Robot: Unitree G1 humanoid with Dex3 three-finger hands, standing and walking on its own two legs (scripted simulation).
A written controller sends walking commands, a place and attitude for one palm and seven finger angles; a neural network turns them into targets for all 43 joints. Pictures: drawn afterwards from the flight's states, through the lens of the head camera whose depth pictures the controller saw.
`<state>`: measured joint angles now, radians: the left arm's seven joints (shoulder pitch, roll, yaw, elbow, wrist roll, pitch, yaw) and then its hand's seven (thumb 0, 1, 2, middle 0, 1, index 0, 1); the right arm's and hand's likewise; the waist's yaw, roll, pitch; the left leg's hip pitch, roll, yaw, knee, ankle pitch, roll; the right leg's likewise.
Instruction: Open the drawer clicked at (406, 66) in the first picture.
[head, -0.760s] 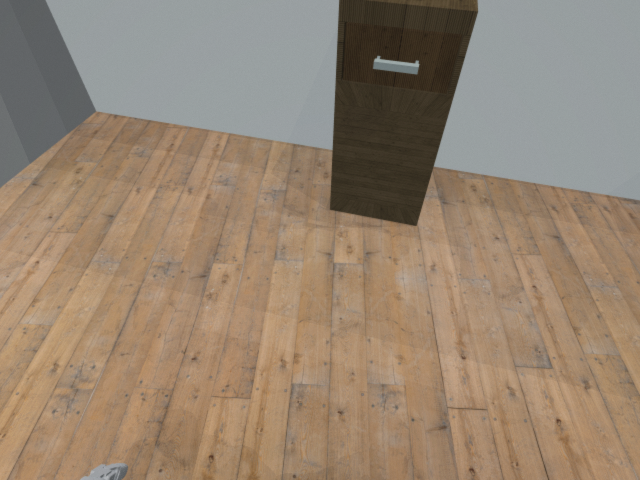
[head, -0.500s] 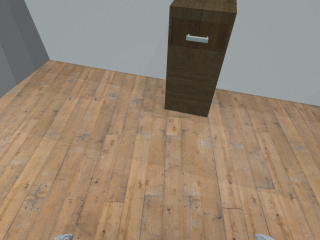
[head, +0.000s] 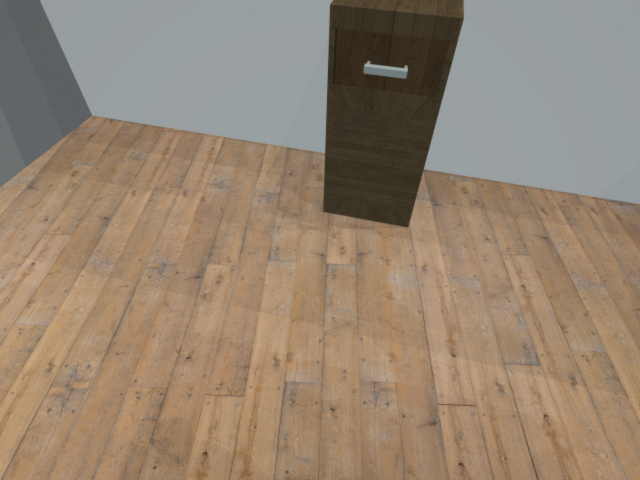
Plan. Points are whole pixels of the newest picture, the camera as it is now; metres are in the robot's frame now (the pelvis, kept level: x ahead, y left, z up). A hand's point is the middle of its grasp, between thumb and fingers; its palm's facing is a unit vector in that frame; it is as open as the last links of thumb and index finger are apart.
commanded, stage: stand and wait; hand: left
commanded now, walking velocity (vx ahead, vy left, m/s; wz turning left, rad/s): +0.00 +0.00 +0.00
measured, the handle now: (386, 68) +1.31 -0.15 -0.06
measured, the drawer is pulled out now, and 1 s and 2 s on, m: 0.00 0.00 0.00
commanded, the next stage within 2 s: look at it before walking up in 0.12 s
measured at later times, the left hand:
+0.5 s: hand out of the picture +0.07 +0.24 -0.16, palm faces -0.04 -0.94 -0.33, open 7.4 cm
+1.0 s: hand out of the picture +0.06 +0.22 -0.17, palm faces -0.07 -0.96 -0.27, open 7.4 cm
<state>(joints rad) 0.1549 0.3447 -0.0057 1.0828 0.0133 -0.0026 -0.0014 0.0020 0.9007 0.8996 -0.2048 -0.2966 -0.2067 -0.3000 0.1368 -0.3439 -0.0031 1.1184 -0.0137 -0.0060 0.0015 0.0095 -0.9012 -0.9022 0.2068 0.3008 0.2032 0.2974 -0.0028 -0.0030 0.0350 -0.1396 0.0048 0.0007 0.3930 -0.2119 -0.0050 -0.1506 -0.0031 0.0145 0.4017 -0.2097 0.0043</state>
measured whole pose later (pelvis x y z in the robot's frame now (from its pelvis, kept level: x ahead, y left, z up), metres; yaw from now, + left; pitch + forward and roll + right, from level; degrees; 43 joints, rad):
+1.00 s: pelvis +0.02 +0.00 -0.01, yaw -5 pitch -1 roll +0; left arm 0.28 0.28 0.02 1.05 0.03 0.03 -0.02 0.00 0.90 0.90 -0.20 -0.30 -0.20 -0.30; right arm 0.19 -0.27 -0.01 1.07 -0.03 0.00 0.00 0.01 -0.90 -0.90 0.21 0.30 0.20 0.30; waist 0.02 0.00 0.00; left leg -0.16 0.04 0.08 0.49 -0.32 -0.01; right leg -0.23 0.03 0.07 0.57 -0.37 -0.02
